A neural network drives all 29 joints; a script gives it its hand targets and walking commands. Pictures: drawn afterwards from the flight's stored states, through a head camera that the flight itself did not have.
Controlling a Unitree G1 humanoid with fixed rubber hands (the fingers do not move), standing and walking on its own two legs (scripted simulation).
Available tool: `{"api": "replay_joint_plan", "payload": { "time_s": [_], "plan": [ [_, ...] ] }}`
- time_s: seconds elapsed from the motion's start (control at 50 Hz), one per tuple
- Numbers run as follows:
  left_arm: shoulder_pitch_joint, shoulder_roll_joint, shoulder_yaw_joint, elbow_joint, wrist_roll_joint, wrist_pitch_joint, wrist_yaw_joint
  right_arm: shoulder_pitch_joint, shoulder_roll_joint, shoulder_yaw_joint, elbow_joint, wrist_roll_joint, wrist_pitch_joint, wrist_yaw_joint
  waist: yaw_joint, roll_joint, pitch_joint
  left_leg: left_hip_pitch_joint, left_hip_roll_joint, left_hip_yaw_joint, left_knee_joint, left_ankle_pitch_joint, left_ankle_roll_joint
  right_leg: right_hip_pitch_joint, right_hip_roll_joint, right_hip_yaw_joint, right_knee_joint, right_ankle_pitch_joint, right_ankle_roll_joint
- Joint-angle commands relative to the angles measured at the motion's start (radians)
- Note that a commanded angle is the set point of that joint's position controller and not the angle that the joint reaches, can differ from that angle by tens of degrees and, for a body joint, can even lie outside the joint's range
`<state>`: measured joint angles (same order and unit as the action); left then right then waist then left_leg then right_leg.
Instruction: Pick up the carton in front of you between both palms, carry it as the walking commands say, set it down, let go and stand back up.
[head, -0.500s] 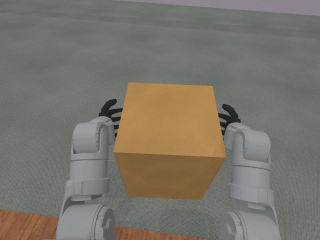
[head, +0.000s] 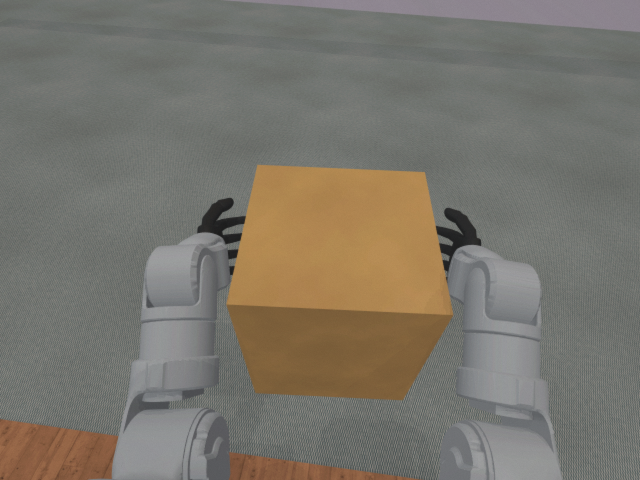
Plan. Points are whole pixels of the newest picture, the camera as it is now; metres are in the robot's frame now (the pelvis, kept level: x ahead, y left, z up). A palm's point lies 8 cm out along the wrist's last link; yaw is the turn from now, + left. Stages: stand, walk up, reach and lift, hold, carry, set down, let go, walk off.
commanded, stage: carry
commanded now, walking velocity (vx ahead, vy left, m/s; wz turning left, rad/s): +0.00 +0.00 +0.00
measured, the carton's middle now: (334, 289) +0.34 +0.00 +0.06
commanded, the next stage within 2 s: none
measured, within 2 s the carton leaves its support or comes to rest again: neither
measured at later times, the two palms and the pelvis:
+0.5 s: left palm (212, 252) +0.34 +0.15 +0.13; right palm (462, 264) +0.34 -0.15 +0.13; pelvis +0.00 +0.00 +0.00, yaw +0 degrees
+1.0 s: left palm (228, 196) +0.47 +0.16 +0.11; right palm (432, 200) +0.47 -0.14 +0.11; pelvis +0.13 +0.00 -0.01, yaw -2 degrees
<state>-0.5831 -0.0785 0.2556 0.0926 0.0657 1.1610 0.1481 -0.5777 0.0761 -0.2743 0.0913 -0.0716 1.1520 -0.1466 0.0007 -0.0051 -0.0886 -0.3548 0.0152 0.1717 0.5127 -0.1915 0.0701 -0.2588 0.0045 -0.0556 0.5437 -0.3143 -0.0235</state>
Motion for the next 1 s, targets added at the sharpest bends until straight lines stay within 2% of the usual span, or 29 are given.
{"api": "replay_joint_plan", "payload": {
  "time_s": [0.0, 0.46, 0.48, 0.52, 0.54, 0.56, 0.6, 0.62, 0.64, 0.66, 0.68, 0.7, 0.72, 0.74, 0.76, 0.78, 0.8, 0.84, 0.88, 0.92, 0.94, 0.96, 0.98],
  "plan": [
    [-0.66, -0.901, -0.597, -0.067, -0.272, -0.014, -0.097, -0.658, 0.891, 0.596, -0.057, 0.27, -0.002, 0.104, -0.001, 0.006, -0.342, 0.214, 0.153, -0.164, -0.058, 0.186, 0.003, 0.03, -0.126, 0.107, -0.072, 0.18, -0.027],
    [-0.66, -0.902, -0.597, -0.066, -0.272, -0.014, -0.098, -0.658, 0.892, 0.597, -0.056, 0.27, -0.003, 0.104, -0.001, 0.006, -0.343, 0.214, 0.153, -0.164, -0.058, 0.187, 0.003, 0.03, -0.126, 0.107, -0.072, 0.182, -0.027],
    [-0.659, -0.904, -0.597, -0.066, -0.274, -0.014, -0.098, -0.659, 0.895, 0.596, -0.056, 0.27, -0.003, 0.105, 0.002, 0.01, -0.351, 0.21, 0.149, -0.163, -0.069, 0.104, 0.005, 0.032, -0.121, 0.105, -0.077, 0.116, -0.029],
    [-0.664, -0.908, -0.599, -0.065, -0.276, -0.014, -0.098, -0.673, 0.899, 0.596, -0.057, 0.274, -0.003, 0.104, 0.001, 0.022, -0.325, 0.193, 0.146, -0.194, -0.103, -0.244, 0.026, -0.022, -0.095, 0.096, -0.063, -0.135, -0.05],
    [-0.665, -0.907, -0.597, -0.058, -0.272, -0.013, -0.098, -0.67, 0.896, 0.593, -0.048, 0.27, -0.002, 0.102, -0.008, 0.035, -0.293, 0.183, 0.161, -0.239, -0.123, -0.395, 0.042, -0.082, -0.082, 0.098, -0.046, -0.24, -0.062],
    [-0.668, -0.903, -0.593, -0.048, -0.267, -0.012, -0.097, -0.667, 0.891, 0.588, -0.037, 0.264, -0.002, 0.1, -0.018, 0.059, -0.26, 0.181, 0.19, -0.298, -0.152, -0.483, 0.064, -0.144, -0.069, 0.089, -0.014, -0.278, -0.067],
    [-0.669, -0.9, -0.588, -0.038, -0.261, -0.013, -0.098, -0.658, 0.885, 0.584, -0.024, 0.255, -0.004, 0.097, -0.035, 0.116, -0.241, 0.224, 0.268, -0.411, -0.219, -0.534, 0.116, -0.234, -0.024, 0.004, 0.094, -0.196, -0.057],
    [-0.66, -0.9, -0.587, -0.031, -0.259, -0.014, -0.098, -0.658, 0.885, 0.587, -0.023, 0.257, -0.006, 0.096, -0.033, 0.124, -0.245, 0.231, 0.298, -0.439, -0.231, -0.515, 0.137, -0.24, -0.013, -0.019, 0.105, -0.165, -0.055],
    [-0.656, -0.9, -0.583, -0.025, -0.258, -0.015, -0.099, -0.665, 0.89, 0.594, -0.027, 0.262, -0.008, 0.094, -0.026, 0.112, -0.26, 0.212, 0.304, -0.43, -0.221, -0.488, 0.141, -0.203, -0.014, -0.018, 0.075, -0.158, -0.061],
    [-0.656, -0.904, -0.58, -0.025, -0.259, -0.017, -0.101, -0.675, 0.9, 0.603, -0.039, 0.269, -0.011, 0.093, -0.018, 0.092, -0.275, 0.171, 0.287, -0.38, -0.198, -0.459, 0.125, -0.126, -0.014, -0.021, 0.012, -0.15, -0.07],
    [-0.655, -0.904, -0.575, -0.021, -0.26, -0.019, -0.1, -0.693, 0.909, 0.611, -0.05, 0.278, -0.012, 0.092, -0.006, 0.062, -0.281, 0.112, 0.246, -0.3, -0.163, -0.432, 0.092, -0.029, -0.017, -0.01, -0.058, -0.133, -0.079],
    [-0.645, -0.899, -0.568, -0.015, -0.256, -0.021, -0.098, -0.712, 0.914, 0.618, -0.062, 0.285, -0.014, 0.092, 0.016, -0.007, -0.274, 0.012, 0.181, -0.209, -0.063, -0.376, 0.047, 0.083, -0.064, 0.091, -0.132, -0.152, -0.1],
    [-0.63, -0.888, -0.565, -0.01, -0.25, -0.024, -0.096, -0.719, 0.925, 0.626, -0.069, 0.292, -0.015, 0.091, 0.036, -0.147, -0.27, -0.135, 0.078, -0.099, 0.153, -0.295, -0.007, 0.196, -0.192, 0.323, -0.224, -0.212, -0.147],
    [-0.623, -0.879, -0.565, -0.011, -0.247, -0.027, -0.095, -0.719, 0.923, 0.626, -0.076, 0.296, -0.016, 0.091, 0.054, -0.224, -0.209, -0.347, 0.008, -0.025, 0.279, -0.279, -0.036, 0.319, -0.296, 0.483, -0.243, -0.1, -0.197],
    [-0.63, -0.872, -0.569, -0.03, -0.251, -0.027, -0.095, -0.708, 0.906, 0.616, -0.069, 0.287, -0.018, 0.089, 0.075, -0.185, -0.183, -0.485, -0.002, -0.061, 0.366, -0.345, -0.031, 0.416, -0.328, 0.516, -0.204, 0.099, -0.24],
    [-0.637, -0.868, -0.579, -0.053, -0.26, -0.029, -0.094, -0.682, 0.899, 0.605, -0.055, 0.276, -0.019, 0.086, 0.08, -0.127, -0.194, -0.541, 0.005, -0.095, 0.412, -0.363, -0.025, 0.475, -0.33, 0.491, -0.175, 0.248, -0.25],
    [-0.653, -0.875, -0.597, -0.085, -0.276, -0.033, -0.093, -0.659, 0.893, 0.597, -0.05, 0.271, -0.02, 0.085, 0.082, -0.094, -0.22, -0.545, 0.015, -0.108, 0.407, -0.335, -0.022, 0.508, -0.321, 0.44, -0.155, 0.318, -0.234],
    [-0.687, -0.891, -0.633, -0.139, -0.31, -0.042, -0.093, -0.637, 0.891, 0.598, -0.056, 0.266, -0.019, 0.082, 0.081, -0.105, -0.241, -0.47, 0.01, -0.09, 0.328, -0.234, -0.033, 0.484, -0.275, 0.335, -0.159, 0.343, -0.186],
    [-0.7, -0.897, -0.659, -0.166, -0.334, -0.047, -0.096, -0.618, 0.887, 0.6, -0.066, 0.254, -0.017, 0.08, 0.082, -0.128, -0.224, -0.345, -0.017, -0.064, 0.209, -0.138, -0.043, 0.392, -0.235, 0.26, -0.179, 0.369, -0.156],
    [-0.686, -0.898, -0.676, -0.166, -0.347, -0.048, -0.1, -0.588, 0.87, 0.594, -0.072, 0.237, -0.015, 0.081, 0.078, -0.148, -0.225, -0.221, -0.047, -0.029, 0.098, -0.088, -0.038, 0.332, -0.213, 0.189, -0.155, 0.413, -0.13],
    [-0.671, -0.9, -0.682, -0.161, -0.351, -0.047, -0.102, -0.579, 0.862, 0.591, -0.077, 0.231, -0.014, 0.081, 0.062, -0.148, -0.241, -0.101, -0.072, -0.002, 0.032, -0.062, -0.03, 0.275, -0.197, 0.131, -0.103, 0.487, -0.106],
    [-0.657, -0.905, -0.687, -0.152, -0.353, -0.045, -0.103, -0.559, 0.856, 0.587, -0.073, 0.226, -0.012, 0.082, 0.02, -0.128, -0.298, 0.1, -0.09, 0.028, -0.042, 0.011, -0.014, 0.195, -0.177, 0.063, 0.001, 0.553, -0.077],
    [-0.639, -0.91, -0.689, -0.143, -0.35, -0.042, -0.105, -0.52, 0.846, 0.583, -0.06, 0.224, -0.011, 0.082, -0.024, -0.062, -0.384, 0.346, -0.048, -0.022, -0.038, 0.014, 0.017, 0.07, -0.146, 0.009, 0.151, 0.527, -0.043]
  ]
}}
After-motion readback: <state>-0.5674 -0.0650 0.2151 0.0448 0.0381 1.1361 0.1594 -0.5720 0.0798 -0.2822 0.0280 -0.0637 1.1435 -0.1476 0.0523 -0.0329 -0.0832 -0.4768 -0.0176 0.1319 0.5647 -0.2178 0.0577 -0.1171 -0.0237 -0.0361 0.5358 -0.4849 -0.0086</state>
